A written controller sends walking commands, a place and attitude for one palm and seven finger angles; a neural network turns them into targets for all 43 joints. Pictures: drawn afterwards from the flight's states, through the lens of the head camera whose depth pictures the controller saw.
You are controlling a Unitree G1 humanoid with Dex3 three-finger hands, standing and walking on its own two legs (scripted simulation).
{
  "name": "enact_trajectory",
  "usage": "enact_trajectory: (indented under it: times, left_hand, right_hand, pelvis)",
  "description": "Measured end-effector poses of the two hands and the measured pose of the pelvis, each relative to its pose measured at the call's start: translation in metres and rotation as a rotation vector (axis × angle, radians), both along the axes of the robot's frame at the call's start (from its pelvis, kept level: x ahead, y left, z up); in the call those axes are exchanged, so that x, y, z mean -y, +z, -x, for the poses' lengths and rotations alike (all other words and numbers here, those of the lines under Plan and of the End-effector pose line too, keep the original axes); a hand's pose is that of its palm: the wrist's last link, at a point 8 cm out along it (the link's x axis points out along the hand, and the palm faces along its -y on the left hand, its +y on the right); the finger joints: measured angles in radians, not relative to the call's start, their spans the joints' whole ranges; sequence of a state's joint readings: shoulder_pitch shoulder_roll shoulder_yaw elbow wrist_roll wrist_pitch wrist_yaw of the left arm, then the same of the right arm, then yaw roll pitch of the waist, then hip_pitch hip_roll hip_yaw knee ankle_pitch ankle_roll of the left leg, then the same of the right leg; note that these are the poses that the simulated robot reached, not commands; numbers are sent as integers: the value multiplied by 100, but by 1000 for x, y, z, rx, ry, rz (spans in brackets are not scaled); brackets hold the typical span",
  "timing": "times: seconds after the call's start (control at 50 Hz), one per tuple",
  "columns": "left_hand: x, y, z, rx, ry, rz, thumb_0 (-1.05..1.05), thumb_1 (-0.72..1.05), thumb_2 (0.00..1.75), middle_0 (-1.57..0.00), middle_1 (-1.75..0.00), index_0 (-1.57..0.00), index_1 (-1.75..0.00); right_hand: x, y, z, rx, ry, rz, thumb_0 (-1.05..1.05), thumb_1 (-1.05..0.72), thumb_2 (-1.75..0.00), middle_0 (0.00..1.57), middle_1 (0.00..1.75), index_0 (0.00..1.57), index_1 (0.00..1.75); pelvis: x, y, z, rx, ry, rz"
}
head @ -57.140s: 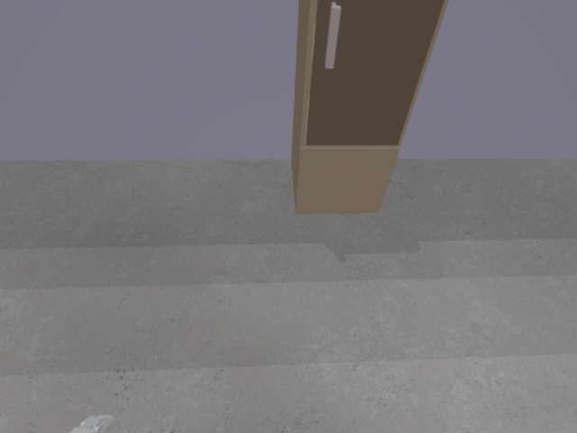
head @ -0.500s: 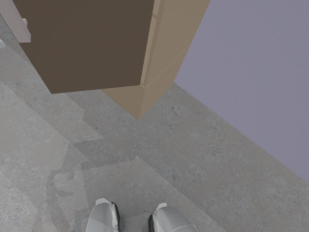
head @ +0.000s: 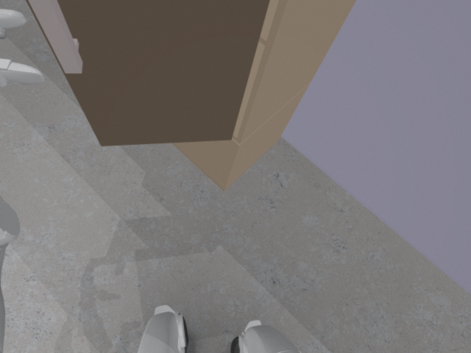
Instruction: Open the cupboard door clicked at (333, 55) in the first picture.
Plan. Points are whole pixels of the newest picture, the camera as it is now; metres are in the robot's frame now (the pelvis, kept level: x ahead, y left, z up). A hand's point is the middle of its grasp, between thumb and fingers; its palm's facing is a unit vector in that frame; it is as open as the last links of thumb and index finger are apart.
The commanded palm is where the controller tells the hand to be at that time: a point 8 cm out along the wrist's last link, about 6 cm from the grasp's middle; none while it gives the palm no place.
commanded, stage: move the hooked fingers beside the handle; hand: left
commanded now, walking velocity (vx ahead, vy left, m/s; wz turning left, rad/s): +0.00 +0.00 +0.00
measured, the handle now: (54, 11) +0.60 +0.22 +0.13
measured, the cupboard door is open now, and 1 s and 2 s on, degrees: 51 51 51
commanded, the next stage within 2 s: slide the fingers in behind the handle in 0.78 s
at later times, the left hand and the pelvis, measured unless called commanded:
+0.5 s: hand out of the picture +0.53 +0.28 +0.13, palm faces +0.06 -1.00 +0.01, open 14.0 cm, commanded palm +0.53 +0.31 +0.12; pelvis -0.01 -0.01 +0.00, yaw +0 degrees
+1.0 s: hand out of the picture +0.54 +0.30 +0.13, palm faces +0.06 -1.00 +0.01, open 14.0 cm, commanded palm +0.54 +0.31 +0.12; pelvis -0.01 +0.00 +0.00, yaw +0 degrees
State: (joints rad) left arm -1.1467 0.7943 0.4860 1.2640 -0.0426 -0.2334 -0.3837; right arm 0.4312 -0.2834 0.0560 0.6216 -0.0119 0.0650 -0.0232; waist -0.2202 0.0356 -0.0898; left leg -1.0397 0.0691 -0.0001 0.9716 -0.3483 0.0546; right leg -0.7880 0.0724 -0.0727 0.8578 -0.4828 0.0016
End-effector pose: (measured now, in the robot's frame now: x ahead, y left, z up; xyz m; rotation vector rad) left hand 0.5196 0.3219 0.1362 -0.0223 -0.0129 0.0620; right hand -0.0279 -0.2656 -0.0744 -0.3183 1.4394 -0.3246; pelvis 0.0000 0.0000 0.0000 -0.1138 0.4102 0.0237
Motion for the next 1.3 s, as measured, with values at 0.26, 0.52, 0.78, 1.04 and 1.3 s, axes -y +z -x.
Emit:
enact_trajectory:
  times: [0.26,0.52,0.78,1.04,1.3]
  left_hand:
    - [-15,6,17,-36,54,-26,-2,-50,30,-30,-120,-29,-120]
    - [-7,-4,15,-72,-2,-13,-2,-50,30,-30,-120,-29,-120]
    - [-19,1,8,-71,35,-13,-2,-50,30,-30,-120,-30,-120]
    - [-24,-6,5,-46,-15,-7,-2,-50,30,-30,-120,-29,-120]
    - [5,-4,2,-28,5,16,-2,-50,30,-30,-120,-29,-120]
  right_hand:
    - [-2,-4,15,-13,-33,-30,0,-90,-90,21,30,21,30]
    - [8,1,28,-33,-24,19,0,-90,-90,21,30,21,30]
    - [-3,-2,34,-34,-55,8,0,-90,-90,21,30,21,30]
    - [-11,0,26,-61,-28,5,0,-90,-90,21,30,21,30]
    - [-15,0,17,-4,-22,-18,0,-90,-90,21,30,21,30]
  pelvis:
    - [5,1,3,26,-9,-8]
    - [7,-3,11,11,-2,0]
    - [3,-5,9,2,-14,6]
    - [-4,-5,6,-13,1,13]
    - [-10,-1,5,10,-4,8]
